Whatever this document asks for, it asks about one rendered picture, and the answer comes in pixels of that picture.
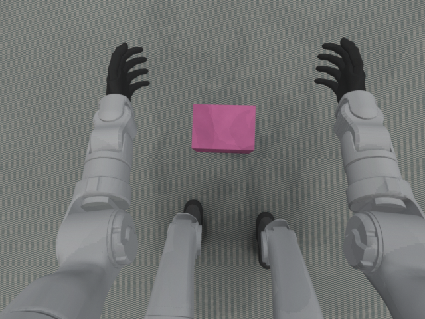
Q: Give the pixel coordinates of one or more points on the right robot upper arm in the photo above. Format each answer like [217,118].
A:
[389,248]

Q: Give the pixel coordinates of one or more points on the right robot hand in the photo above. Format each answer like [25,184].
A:
[350,76]

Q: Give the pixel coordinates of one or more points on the left robot forearm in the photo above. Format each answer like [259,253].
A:
[108,161]

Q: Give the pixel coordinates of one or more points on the left robot shin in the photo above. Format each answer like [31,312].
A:
[185,216]

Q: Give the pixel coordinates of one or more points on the carton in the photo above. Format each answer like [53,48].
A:
[223,128]

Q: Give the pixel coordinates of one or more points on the left robot hand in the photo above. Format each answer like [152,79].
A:
[118,79]

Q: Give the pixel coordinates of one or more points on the left robot upper arm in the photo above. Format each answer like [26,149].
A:
[92,248]

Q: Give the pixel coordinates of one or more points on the right robot forearm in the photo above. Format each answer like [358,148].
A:
[373,176]

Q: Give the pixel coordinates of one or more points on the robot left thigh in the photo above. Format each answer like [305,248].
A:
[172,296]

